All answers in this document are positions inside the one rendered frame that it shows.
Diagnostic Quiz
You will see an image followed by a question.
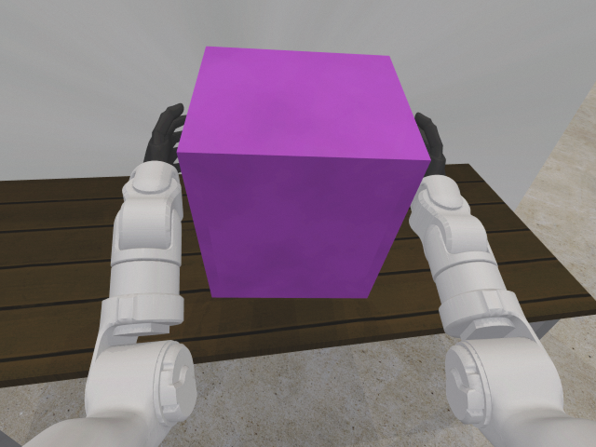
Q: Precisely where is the carton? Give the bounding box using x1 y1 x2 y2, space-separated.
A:
176 47 431 298

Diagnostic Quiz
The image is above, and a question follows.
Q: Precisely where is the table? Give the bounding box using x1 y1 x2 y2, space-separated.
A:
0 164 596 447

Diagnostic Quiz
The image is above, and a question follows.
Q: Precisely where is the robot right hand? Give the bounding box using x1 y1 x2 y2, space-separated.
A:
414 113 446 177

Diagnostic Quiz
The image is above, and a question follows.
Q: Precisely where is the robot left hand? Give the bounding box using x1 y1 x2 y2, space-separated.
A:
143 103 187 173

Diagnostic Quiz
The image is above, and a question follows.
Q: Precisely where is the left robot forearm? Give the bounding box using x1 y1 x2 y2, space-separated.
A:
85 161 184 414

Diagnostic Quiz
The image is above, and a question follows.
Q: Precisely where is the right robot forearm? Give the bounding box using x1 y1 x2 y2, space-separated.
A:
409 175 563 407

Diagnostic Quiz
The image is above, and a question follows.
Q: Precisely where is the robot left upper arm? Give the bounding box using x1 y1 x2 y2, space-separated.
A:
22 340 197 447

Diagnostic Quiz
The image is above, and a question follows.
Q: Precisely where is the robot right upper arm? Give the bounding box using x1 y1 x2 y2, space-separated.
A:
445 337 596 447

